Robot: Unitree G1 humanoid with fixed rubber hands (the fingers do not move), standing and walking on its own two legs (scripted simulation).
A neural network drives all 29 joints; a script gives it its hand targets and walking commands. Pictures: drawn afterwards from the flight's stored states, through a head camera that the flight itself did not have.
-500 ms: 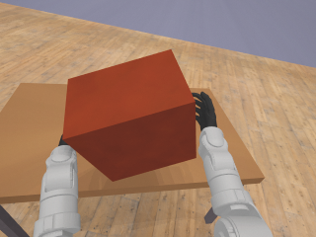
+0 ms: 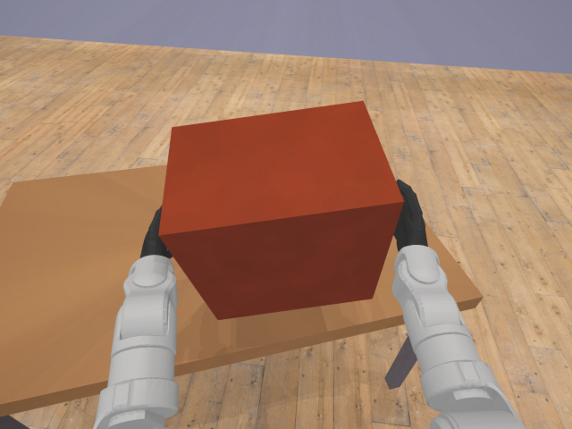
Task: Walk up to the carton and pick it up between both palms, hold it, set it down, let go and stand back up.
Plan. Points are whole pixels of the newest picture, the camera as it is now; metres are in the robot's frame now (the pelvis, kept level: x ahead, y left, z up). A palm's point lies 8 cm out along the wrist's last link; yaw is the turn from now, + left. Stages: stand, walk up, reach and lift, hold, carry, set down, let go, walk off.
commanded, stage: set down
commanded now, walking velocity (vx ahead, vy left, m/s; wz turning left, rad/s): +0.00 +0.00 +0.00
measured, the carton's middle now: (282, 222) +0.42 -0.02 +0.10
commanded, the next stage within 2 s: none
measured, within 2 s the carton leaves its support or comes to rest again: rests again in 1.90 s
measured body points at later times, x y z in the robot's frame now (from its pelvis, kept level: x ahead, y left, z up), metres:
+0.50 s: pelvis -0.01 +0.01 +0.00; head -0.01 +0.00 +0.45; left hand +0.36 +0.19 +0.04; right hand +0.37 -0.17 +0.07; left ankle -0.01 +0.13 -0.75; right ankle +0.00 -0.11 -0.75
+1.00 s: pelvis +0.01 -0.01 +0.00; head +0.06 +0.01 +0.44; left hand +0.36 +0.20 -0.02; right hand +0.40 -0.15 +0.03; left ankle -0.01 +0.13 -0.75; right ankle +0.00 -0.11 -0.75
